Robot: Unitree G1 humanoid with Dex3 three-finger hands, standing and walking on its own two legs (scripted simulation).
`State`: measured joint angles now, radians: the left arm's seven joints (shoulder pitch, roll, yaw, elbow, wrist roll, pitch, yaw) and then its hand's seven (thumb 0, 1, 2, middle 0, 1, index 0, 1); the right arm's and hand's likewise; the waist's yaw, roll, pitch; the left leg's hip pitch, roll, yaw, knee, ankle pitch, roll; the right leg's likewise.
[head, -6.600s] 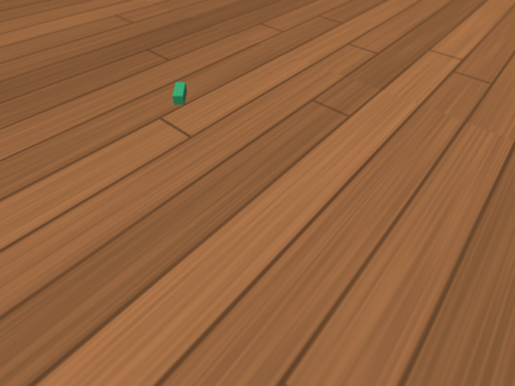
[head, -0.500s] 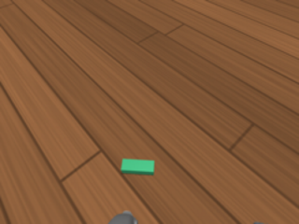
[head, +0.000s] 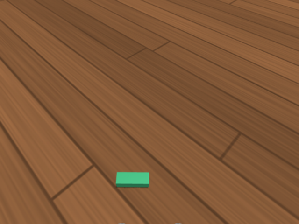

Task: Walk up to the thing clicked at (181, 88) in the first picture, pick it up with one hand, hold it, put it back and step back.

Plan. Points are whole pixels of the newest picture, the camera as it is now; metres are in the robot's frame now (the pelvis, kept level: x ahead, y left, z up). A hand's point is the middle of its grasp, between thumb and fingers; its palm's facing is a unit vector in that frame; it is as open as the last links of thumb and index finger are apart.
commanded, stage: walk up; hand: left
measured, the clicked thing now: (132, 179) +0.49 +0.08 -0.72
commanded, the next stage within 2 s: stand in 1.54 s
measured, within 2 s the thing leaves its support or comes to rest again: neither
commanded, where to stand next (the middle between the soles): +0.08 -0.01 m, yaw +0 degrees
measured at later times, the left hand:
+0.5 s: hand out of the picture +0.05 +0.24 -0.14, palm faces -0.02 -0.94 -0.33, open 7.4 cm
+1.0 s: hand out of the picture +0.12 +0.24 -0.12, palm faces -0.03 -0.94 -0.33, open 7.4 cm
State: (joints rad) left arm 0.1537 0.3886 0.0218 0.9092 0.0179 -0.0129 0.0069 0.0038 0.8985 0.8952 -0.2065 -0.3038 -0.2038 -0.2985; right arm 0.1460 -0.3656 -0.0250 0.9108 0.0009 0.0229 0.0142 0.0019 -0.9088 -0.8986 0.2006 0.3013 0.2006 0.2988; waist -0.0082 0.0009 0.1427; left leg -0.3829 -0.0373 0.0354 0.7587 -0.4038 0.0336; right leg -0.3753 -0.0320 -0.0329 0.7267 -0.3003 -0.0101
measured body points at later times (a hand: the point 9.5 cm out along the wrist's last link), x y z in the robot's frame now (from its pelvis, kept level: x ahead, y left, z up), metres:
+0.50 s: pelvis +0.01 -0.01 +0.02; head +0.03 -0.01 +0.47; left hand +0.06 +0.29 -0.11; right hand +0.11 -0.32 -0.10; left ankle +0.06 +0.09 -0.71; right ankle +0.06 -0.12 -0.71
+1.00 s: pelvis +0.02 -0.01 +0.03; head +0.04 +0.00 +0.48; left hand +0.13 +0.29 -0.10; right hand +0.11 -0.31 -0.10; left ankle +0.06 +0.09 -0.71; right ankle +0.06 -0.12 -0.71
